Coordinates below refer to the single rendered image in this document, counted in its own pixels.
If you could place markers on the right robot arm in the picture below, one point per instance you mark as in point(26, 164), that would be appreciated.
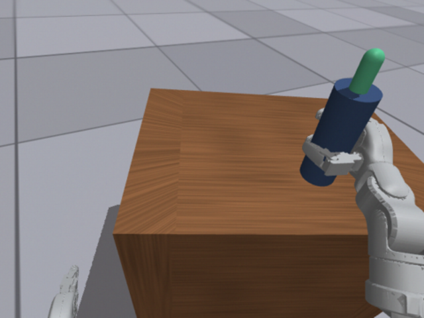
point(395, 241)

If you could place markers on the left robot hand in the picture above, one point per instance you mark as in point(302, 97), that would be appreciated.
point(64, 305)

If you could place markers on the bottle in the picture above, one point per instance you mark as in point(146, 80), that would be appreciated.
point(349, 108)

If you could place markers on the right robot hand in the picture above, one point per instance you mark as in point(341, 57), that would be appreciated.
point(373, 146)

